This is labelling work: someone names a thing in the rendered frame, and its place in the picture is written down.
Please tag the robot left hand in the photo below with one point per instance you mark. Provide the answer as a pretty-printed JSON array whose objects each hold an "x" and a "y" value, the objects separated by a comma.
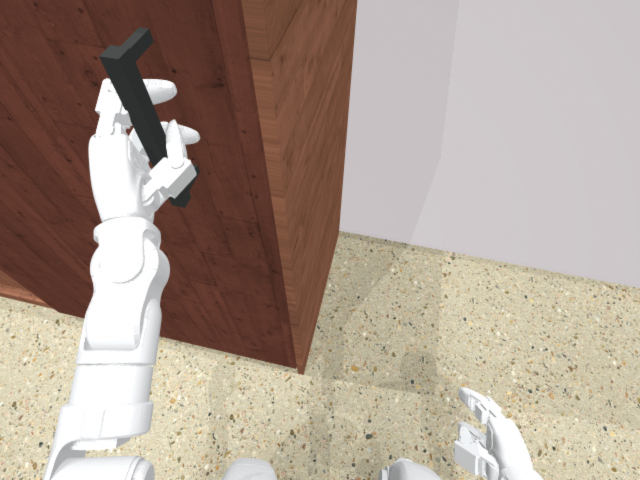
[{"x": 118, "y": 163}]

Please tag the robot left forearm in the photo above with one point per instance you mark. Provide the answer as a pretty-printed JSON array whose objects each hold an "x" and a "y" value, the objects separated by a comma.
[{"x": 109, "y": 398}]

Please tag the wardrobe door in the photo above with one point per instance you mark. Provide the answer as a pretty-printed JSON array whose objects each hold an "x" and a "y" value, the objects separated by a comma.
[
  {"x": 7, "y": 280},
  {"x": 226, "y": 288}
]

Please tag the robot left upper arm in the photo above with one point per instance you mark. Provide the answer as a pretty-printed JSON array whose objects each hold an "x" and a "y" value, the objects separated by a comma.
[{"x": 105, "y": 468}]

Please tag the handle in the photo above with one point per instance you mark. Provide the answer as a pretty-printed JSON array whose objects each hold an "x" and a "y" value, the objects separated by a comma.
[{"x": 120, "y": 65}]

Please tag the left robot thigh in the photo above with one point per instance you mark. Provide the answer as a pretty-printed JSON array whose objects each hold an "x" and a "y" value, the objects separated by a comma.
[{"x": 249, "y": 469}]

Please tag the robot right hand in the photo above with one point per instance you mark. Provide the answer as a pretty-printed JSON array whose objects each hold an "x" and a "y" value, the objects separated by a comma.
[{"x": 500, "y": 447}]

